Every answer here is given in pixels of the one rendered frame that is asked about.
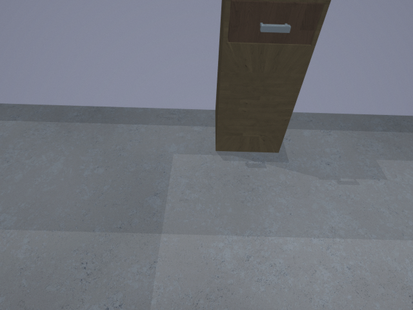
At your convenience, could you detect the drawer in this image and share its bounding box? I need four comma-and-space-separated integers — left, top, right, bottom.
228, 0, 324, 45

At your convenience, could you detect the handle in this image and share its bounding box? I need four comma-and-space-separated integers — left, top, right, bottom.
260, 23, 291, 33

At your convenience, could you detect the cabinet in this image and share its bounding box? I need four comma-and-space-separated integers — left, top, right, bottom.
216, 0, 331, 153

